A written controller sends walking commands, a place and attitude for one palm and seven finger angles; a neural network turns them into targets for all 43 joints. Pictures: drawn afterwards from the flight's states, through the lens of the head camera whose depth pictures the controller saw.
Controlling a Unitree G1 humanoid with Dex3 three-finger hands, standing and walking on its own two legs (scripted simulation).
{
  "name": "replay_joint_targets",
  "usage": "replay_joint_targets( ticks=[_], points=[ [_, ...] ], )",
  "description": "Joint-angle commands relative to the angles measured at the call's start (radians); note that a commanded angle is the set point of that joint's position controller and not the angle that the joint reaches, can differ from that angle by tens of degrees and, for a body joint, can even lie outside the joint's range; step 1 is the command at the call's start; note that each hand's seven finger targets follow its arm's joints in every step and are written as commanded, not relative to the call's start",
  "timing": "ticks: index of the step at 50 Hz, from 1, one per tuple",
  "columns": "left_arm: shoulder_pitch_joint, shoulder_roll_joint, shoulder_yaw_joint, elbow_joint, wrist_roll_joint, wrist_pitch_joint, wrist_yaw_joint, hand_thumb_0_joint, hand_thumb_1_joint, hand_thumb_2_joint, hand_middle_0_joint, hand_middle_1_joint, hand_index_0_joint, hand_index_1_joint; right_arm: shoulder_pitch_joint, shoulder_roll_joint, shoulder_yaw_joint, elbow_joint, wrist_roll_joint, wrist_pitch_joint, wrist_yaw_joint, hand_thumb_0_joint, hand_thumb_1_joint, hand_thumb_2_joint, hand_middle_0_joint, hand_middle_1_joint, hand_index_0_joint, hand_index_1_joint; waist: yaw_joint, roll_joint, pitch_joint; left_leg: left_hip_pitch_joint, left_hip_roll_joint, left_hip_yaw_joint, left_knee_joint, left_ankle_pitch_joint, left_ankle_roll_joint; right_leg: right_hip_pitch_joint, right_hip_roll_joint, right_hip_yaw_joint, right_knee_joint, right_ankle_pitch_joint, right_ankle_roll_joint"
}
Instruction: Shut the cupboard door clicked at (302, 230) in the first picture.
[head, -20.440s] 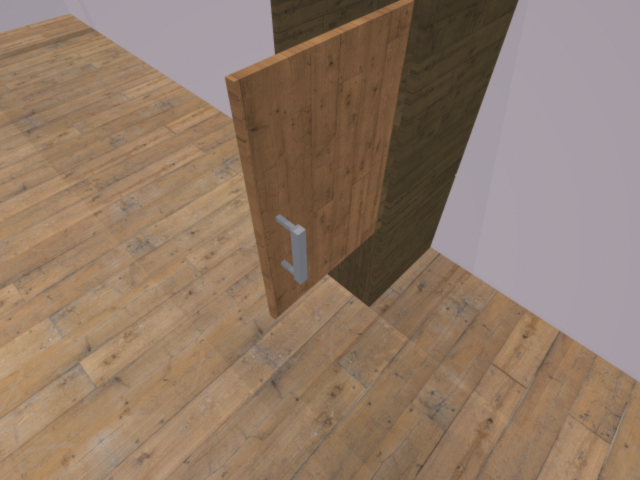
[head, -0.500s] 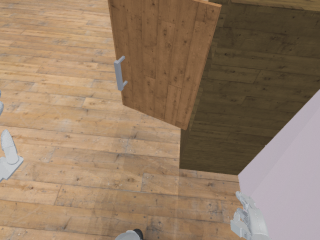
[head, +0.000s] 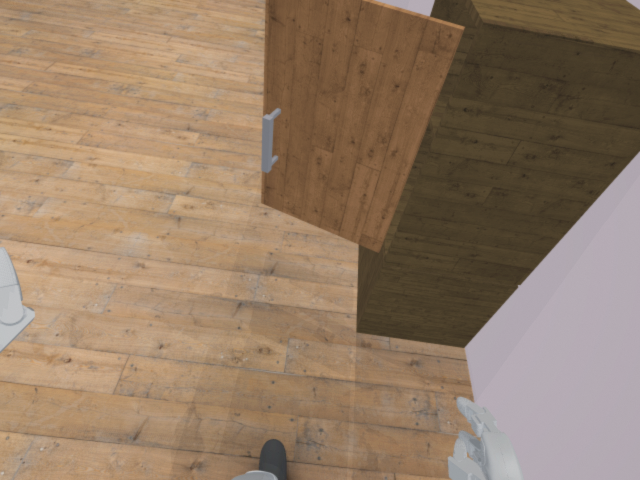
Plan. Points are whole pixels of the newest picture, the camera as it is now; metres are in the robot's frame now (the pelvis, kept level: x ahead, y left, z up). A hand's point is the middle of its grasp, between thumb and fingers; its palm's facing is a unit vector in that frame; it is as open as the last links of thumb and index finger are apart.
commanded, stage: stop stepping back and stand still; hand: left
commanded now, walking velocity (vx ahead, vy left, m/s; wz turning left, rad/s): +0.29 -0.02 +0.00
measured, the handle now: (271, 141) +0.86 +0.18 -0.08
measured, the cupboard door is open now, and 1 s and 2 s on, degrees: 71 71 71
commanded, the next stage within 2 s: let the arm hang, fingers relaxed in 1.46 s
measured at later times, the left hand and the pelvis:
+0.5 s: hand out of the picture +0.09 +0.36 +0.20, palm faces +0.44 -0.83 -0.34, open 7.4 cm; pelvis -0.13 +0.11 -0.01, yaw -5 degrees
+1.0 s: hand out of the picture +0.05 +0.36 +0.18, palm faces +0.45 -0.79 -0.41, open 7.4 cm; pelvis -0.17 +0.11 +0.01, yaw -4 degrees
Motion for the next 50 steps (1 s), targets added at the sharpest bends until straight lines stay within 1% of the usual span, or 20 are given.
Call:
replay_joint_targets(
  ticks=[1,3,6,8,10,12,13,14,16,17,22,23,24,25,28,33,36,37,39,50],
  points=[
    [-0.166,0.199,0.128,-0.152,0.019,-0.055,0.039,0.000,0.900,0.900,-0.200,-0.300,-0.200,-0.300,-0.010,-0.169,-0.059,-0.065,-0.015,-0.026,-0.015,0.000,-0.900,-0.900,0.200,0.300,0.200,0.300,-0.044,-0.077,-0.063,0.545,0.012,-0.127,0.595,-0.347,-0.095,-0.631,-0.388,0.267,-0.332,-0.058,-0.120],
    [-0.231,0.130,0.048,-0.085,0.021,0.021,0.014,0.000,0.900,0.900,-0.200,-0.300,-0.200,-0.300,-0.015,-0.176,-0.064,-0.082,0.024,-0.008,-0.030,0.000,-0.900,-0.900,0.200,0.300,0.200,0.300,-0.055,-0.231,-0.012,0.490,-0.020,-0.181,0.663,-0.408,-0.068,-0.677,-0.302,0.168,-0.213,-0.276,-0.104],
    [-0.345,0.084,0.014,-0.034,0.029,0.060,0.019,0.000,0.900,0.900,-0.200,-0.300,-0.200,-0.300,-0.043,-0.205,-0.016,-0.115,0.037,-0.017,-0.055,0.000,-0.900,-0.900,0.200,0.300,0.200,0.300,-0.068,0.331,0.140,0.137,0.114,-0.416,-0.062,-0.596,0.004,-0.339,-0.035,-0.003,0.203,-0.057,0.067],
    [-0.322,0.171,0.091,-0.111,0.031,0.041,0.020,0.000,0.900,0.900,-0.200,-0.300,-0.200,-0.300,-0.072,-0.200,-0.025,-0.134,0.034,-0.041,-0.045,0.000,-0.900,-0.900,0.200,0.300,0.200,0.300,-0.034,0.386,0.006,0.087,0.197,-0.606,-0.373,-1.061,-0.140,-0.176,0.083,0.000,0.465,-0.084,0.059],
    [-0.178,0.149,0.094,-0.194,0.015,0.058,0.003,0.000,0.900,0.900,-0.200,-0.300,-0.200,-0.300,-0.096,-0.174,-0.042,-0.169,0.017,-0.046,-0.012,0.000,-0.900,-0.900,0.200,0.300,0.200,0.300,0.021,0.398,-0.076,0.038,0.135,-0.385,-0.409,-0.858,-0.284,-0.008,0.125,-0.080,0.498,-0.070,0.037],
    [0.026,0.133,0.095,-0.233,-0.001,0.065,-0.005,0.000,0.900,0.900,-0.200,-0.300,-0.200,-0.300,-0.085,-0.153,-0.057,-0.195,0.014,-0.033,0.015,0.000,-0.900,-0.900,0.200,0.300,0.200,0.300,0.038,0.371,-0.126,-0.039,0.008,-0.079,-0.250,-0.617,-0.281,0.248,0.144,-0.191,0.225,-0.105,0.006],
    [0.143,0.183,0.139,-0.216,0.009,0.064,0.002,0.000,0.900,0.900,-0.200,-0.300,-0.200,-0.300,-0.063,-0.150,-0.054,-0.200,0.037,-0.025,0.024,0.000,-0.900,-0.900,0.200,0.300,0.200,0.300,0.051,0.167,-0.146,-0.015,-0.071,0.043,0.113,-0.593,-0.231,0.229,0.038,-0.111,-0.009,-0.081,-0.054],
    [0.177,0.170,0.118,-0.249,0.010,0.062,-0.003,0.000,0.900,0.900,-0.200,-0.300,-0.200,-0.300,-0.027,-0.138,-0.052,-0.180,0.065,-0.006,0.029,0.000,-0.900,-0.900,0.200,0.300,0.200,0.300,0.024,-0.269,-0.076,0.082,-0.108,0.016,0.787,-0.519,-0.143,-0.147,-0.275,0.224,-0.184,-0.051,-0.158],
    [-0.131,0.305,0.248,-0.347,0.001,0.011,0.015,0.000,0.900,0.900,-0.200,-0.300,-0.200,-0.300,-0.035,-0.161,-0.033,-0.168,0.022,0.016,0.012,0.000,-0.900,-0.900,0.200,0.300,0.200,0.300,-0.055,-0.096,0.032,-0.125,0.024,-0.191,1.102,-0.497,-0.044,-0.362,-0.482,0.408,-0.269,-0.090,-0.236],
    [-0.151,0.261,0.213,-0.191,0.029,-0.001,0.025,0.000,0.900,0.900,-0.200,-0.300,-0.200,-0.300,-0.022,-0.130,-0.016,-0.162,0.002,0.022,0.010,0.000,-0.900,-0.900,0.200,0.300,0.200,0.300,-0.062,-0.087,-0.011,-0.062,0.074,-0.167,0.931,-0.463,-0.035,-0.335,-0.417,0.334,-0.256,-0.224,-0.091],
    [-0.254,0.111,0.044,0.010,0.050,0.042,0.054,0.000,0.900,0.900,-0.200,-0.300,-0.200,-0.300,-0.006,-0.181,-0.044,-0.105,0.031,0.004,-0.049,0.000,-0.900,-0.900,0.200,0.300,0.200,0.300,-0.073,0.040,0.020,0.318,-0.008,0.054,0.304,-0.460,-0.008,-0.362,-0.241,0.063,-0.007,-0.265,-0.072],
    [-0.235,0.106,0.032,0.000,0.039,0.042,0.054,0.000,0.900,0.900,-0.200,-0.300,-0.200,-0.300,0.005,-0.202,-0.050,-0.125,0.039,-0.009,-0.060,0.000,-0.900,-0.900,0.200,0.300,0.200,0.300,-0.074,0.160,0.032,0.336,0.037,-0.065,0.132,-0.544,0.022,-0.357,-0.172,0.006,0.198,-0.172,-0.024],
    [-0.235,0.109,0.036,-0.070,0.041,0.030,0.053,0.000,0.900,0.900,-0.200,-0.300,-0.200,-0.300,0.011,-0.238,-0.056,-0.147,0.040,-0.013,-0.057,0.000,-0.900,-0.900,0.200,0.300,0.200,0.300,-0.070,0.400,0.055,0.408,0.248,-0.459,-0.036,-0.614,0.110,-0.525,-0.056,-0.065,0.488,-0.095,0.048],
    [-0.230,0.137,0.065,-0.097,0.054,0.009,0.041,0.000,0.900,0.900,-0.200,-0.300,-0.200,-0.300,-0.026,-0.224,-0.051,-0.168,0.036,-0.015,-0.045,0.000,-0.900,-0.900,0.200,0.300,0.200,0.300,-0.056,0.329,0.095,0.302,0.373,-0.656,-0.154,-0.656,0.187,-0.542,-0.055,-0.007,0.666,-0.007,0.065],
    [-0.113,0.170,0.123,-0.146,0.058,0.005,0.002,0.000,0.900,0.900,-0.200,-0.300,-0.200,-0.300,-0.066,-0.199,-0.063,-0.164,0.032,0.002,-0.005,0.000,-0.900,-0.900,0.200,0.300,0.200,0.300,-0.026,0.180,0.086,0.099,0.341,-0.517,-0.186,-0.850,0.149,-0.443,-0.107,0.043,0.712,0.162,0.058],
    [-0.052,0.144,0.093,-0.215,0.068,0.032,0.026,0.000,0.900,0.900,-0.200,-0.300,-0.200,-0.300,-0.051,-0.184,-0.044,-0.160,0.021,0.026,-0.007,0.000,-0.900,-0.900,0.200,0.300,0.200,0.300,-0.020,0.371,0.036,0.015,0.217,-0.172,-0.169,-0.772,0.043,-0.078,-0.005,-0.146,0.319,0.092,0.038],
    [-0.060,0.126,0.089,-0.115,0.061,0.069,0.042,0.000,0.900,0.900,-0.200,-0.300,-0.200,-0.300,-0.043,-0.165,-0.040,-0.154,0.019,0.041,-0.025,0.000,-0.900,-0.900,0.200,0.300,0.200,0.300,-0.022,0.274,-0.008,-0.013,0.161,-0.125,0.036,-0.737,0.021,0.121,0.010,-0.139,0.037,0.005,0.008],
    [-0.073,0.128,0.092,-0.098,0.063,0.080,0.045,0.000,0.900,0.900,-0.200,-0.300,-0.200,-0.300,-0.033,-0.157,-0.042,-0.144,0.024,0.049,-0.024,0.000,-0.900,-0.900,0.200,0.300,0.200,0.300,-0.024,0.153,-0.020,-0.056,0.105,-0.073,0.231,-0.686,0.013,0.151,-0.066,-0.037,-0.046,-0.006,-0.034],
    [-0.134,0.188,0.130,-0.097,0.050,0.071,0.055,0.000,0.900,0.900,-0.200,-0.300,-0.200,-0.300,-0.039,-0.148,-0.039,-0.150,0.031,0.045,-0.024,0.000,-0.900,-0.900,0.200,0.300,0.200,0.300,-0.025,-0.140,0.032,-0.241,-0.010,-0.058,0.732,-0.512,-0.017,0.097,-0.430,0.508,-0.264,0.075,-0.206],
    [-0.173,0.111,0.050,-0.102,0.059,0.006,0.061,0.000,0.900,0.900,-0.200,-0.300,-0.200,-0.300,-0.057,-0.168,-0.043,-0.138,0.033,-0.014,-0.057,0.000,-0.900,-0.900,0.200,0.300,0.200,0.300,-0.018,-0.015,0.050,0.311,-0.002,0.011,0.221,-0.271,0.000,-0.198,-0.266,0.110,-0.116,0.097,-0.049]
  ],
)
